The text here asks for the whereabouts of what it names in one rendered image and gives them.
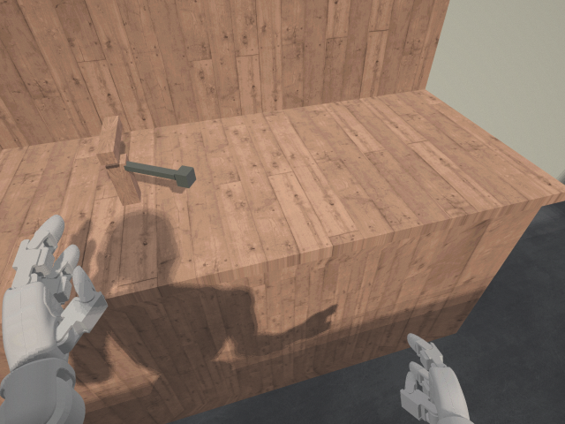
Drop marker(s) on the counter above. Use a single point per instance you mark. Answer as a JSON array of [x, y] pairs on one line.
[[338, 205]]

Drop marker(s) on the robot left hand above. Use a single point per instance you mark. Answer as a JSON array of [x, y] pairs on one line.
[[32, 308]]

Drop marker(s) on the tap lever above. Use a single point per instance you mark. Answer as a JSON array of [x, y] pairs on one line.
[[185, 176]]

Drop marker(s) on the robot right hand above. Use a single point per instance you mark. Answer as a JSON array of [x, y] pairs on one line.
[[442, 397]]

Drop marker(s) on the left robot forearm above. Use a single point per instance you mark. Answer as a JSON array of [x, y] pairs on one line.
[[41, 392]]

